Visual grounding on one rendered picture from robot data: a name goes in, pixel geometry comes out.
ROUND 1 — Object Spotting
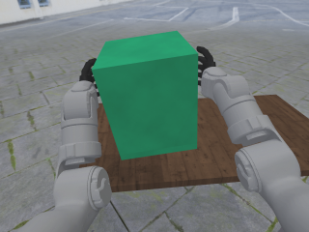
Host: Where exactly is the table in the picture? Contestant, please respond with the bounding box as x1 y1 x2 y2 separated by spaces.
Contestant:
79 95 309 232

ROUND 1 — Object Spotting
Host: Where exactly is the right robot hand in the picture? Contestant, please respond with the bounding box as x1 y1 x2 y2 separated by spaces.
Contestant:
196 45 216 86

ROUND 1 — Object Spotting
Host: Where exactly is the robot left forearm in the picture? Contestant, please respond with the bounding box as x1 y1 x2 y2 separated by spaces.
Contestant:
53 80 102 206

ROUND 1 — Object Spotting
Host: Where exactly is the robot right forearm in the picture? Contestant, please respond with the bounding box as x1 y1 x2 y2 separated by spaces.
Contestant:
201 67 301 177

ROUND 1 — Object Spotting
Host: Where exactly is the carton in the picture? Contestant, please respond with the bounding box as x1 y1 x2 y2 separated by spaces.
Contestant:
92 31 199 160

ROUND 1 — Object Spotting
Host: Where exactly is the right robot upper arm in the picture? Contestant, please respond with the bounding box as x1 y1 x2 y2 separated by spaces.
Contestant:
235 138 309 232

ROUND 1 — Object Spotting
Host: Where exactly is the left robot hand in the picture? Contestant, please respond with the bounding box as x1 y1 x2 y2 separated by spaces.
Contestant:
79 58 100 97

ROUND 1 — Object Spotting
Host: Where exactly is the left robot upper arm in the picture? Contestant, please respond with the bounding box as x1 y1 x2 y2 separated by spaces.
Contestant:
16 165 112 232

